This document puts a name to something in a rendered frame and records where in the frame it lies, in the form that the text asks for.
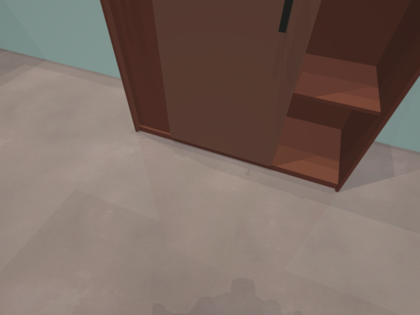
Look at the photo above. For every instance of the wardrobe door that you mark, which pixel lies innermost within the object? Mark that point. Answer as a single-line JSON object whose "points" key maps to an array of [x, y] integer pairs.
{"points": [[228, 73], [136, 31]]}

